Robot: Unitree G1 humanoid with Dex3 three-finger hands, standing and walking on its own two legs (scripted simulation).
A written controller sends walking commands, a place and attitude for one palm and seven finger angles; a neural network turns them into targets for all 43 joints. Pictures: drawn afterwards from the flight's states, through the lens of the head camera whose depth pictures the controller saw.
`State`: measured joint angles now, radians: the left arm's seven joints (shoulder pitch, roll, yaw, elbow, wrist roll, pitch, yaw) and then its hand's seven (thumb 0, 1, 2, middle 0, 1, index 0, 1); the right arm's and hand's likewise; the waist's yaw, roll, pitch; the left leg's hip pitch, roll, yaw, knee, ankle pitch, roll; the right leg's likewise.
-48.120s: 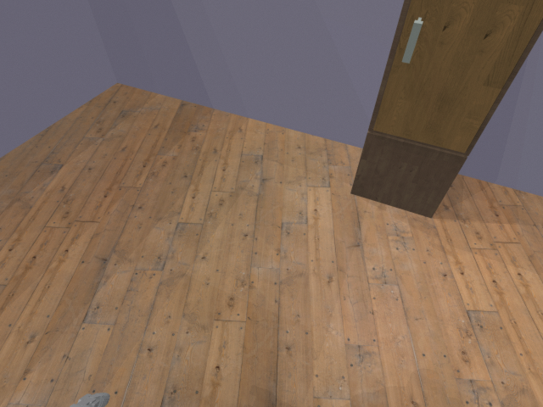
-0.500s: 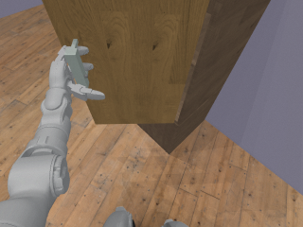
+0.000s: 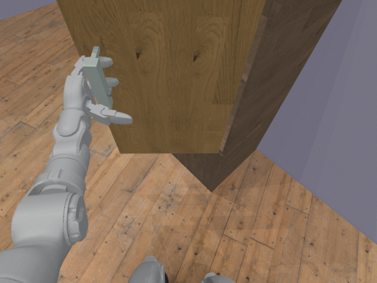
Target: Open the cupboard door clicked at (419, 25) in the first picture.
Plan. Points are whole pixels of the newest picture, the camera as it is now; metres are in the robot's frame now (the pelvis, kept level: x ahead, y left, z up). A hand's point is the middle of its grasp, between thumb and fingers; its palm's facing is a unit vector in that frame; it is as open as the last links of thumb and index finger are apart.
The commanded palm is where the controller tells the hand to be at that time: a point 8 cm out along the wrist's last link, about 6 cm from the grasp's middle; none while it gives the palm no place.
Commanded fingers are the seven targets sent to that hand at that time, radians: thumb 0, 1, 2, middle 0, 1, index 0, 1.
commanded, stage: close the thumb around the handle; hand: left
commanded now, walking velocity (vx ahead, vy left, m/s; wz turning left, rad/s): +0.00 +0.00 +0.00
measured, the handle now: (101, 78) +0.54 +0.17 +0.10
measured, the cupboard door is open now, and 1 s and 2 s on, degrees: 48 49 90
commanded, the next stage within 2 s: pull the door open along its arc in 0.72 s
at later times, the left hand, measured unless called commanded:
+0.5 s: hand (108, 95) +0.48 +0.15 +0.11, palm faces +0.00 -1.00 +0.01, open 8.0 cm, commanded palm +0.46 +0.19 +0.10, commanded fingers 0.00 0.90 0.90 -0.40 -1.35 -0.40 -1.35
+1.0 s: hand (108, 96) +0.48 +0.15 +0.11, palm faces +0.01 -1.00 +0.01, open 6.0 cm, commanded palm +0.43 +0.20 +0.10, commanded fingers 0.00 0.90 0.90 -0.40 -1.35 -0.40 -1.35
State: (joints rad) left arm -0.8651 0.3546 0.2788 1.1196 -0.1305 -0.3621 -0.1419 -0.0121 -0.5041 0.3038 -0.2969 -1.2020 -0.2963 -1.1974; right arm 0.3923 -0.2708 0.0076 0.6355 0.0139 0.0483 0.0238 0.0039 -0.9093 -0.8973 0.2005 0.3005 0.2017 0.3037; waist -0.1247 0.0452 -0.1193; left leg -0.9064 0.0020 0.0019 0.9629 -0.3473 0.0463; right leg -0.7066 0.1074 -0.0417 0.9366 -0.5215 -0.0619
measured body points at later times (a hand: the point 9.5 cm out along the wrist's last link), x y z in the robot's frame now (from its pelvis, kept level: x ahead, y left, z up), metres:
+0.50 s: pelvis +0.00 +0.01 +0.00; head +0.08 +0.02 +0.44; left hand +0.48 +0.20 +0.11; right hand +0.02 -0.26 -0.12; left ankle +0.06 +0.09 -0.68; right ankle -0.04 -0.09 -0.68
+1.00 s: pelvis +0.00 +0.00 +0.00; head +0.07 +0.01 +0.45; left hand +0.47 +0.20 +0.11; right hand +0.02 -0.26 -0.12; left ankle +0.06 +0.09 -0.68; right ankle -0.04 -0.09 -0.68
